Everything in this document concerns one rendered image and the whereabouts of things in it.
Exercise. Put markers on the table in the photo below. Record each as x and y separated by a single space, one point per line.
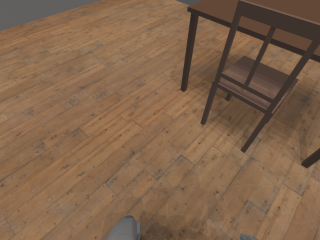
223 11

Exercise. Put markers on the left robot shin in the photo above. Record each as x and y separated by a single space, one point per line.
129 216

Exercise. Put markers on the chair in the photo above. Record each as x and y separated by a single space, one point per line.
255 83

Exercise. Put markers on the left robot thigh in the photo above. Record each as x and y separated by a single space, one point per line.
126 229

